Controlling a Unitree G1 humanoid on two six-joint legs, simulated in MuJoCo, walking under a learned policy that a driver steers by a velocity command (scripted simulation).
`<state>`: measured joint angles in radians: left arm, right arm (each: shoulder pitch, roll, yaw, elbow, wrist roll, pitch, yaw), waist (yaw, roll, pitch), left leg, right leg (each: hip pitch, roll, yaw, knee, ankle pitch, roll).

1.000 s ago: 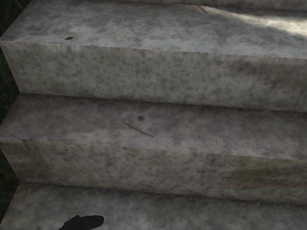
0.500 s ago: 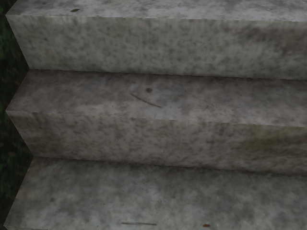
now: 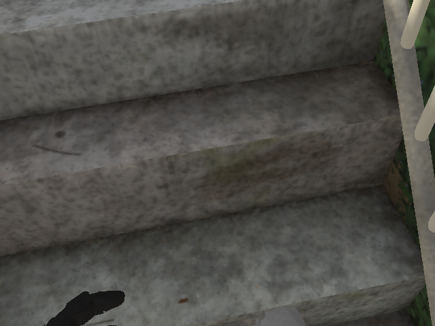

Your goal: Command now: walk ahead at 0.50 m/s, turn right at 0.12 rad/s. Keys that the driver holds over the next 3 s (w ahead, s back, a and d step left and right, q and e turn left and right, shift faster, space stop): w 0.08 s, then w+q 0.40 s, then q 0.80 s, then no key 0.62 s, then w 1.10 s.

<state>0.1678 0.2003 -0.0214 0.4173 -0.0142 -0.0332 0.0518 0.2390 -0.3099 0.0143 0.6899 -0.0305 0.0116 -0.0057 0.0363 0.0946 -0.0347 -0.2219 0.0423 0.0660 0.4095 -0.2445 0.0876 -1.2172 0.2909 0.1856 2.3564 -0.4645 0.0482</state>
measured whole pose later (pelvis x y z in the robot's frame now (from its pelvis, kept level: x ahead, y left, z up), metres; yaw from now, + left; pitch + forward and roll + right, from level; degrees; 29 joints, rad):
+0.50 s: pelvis +0.01 -0.17 -0.02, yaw +5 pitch +1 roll +0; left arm 0.10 0.23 0.01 0.64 0.04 0.04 0.07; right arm 0.24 -0.13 0.03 0.64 -0.02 0.07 -0.07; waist -0.06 0.00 -0.03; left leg -0.61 0.04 0.10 1.23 -0.36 -0.03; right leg -0.31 -0.12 -0.21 0.63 -0.32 -0.01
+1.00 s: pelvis -0.01 -0.21 -0.04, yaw +22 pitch +3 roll -1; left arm 0.18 0.16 -0.01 0.66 0.05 0.03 0.09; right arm 0.18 -0.18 0.01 0.53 -0.02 0.06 -0.05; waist 0.00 0.05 -0.03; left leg -0.59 -0.07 -0.14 1.06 -0.45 -0.01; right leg -0.50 0.03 -0.04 0.77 -0.33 -0.04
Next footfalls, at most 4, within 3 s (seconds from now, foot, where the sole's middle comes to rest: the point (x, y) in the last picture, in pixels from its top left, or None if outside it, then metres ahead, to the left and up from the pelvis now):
0.24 right None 0.07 -0.29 -0.78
0.60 left None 0.03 -0.07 -0.78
0.96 right None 0.10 -0.28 -0.78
1.36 left None -0.02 -0.02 -0.78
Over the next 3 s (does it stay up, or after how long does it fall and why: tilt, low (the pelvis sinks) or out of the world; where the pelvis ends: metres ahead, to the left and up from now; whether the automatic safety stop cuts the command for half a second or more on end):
stays up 0.02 -0.13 -0.02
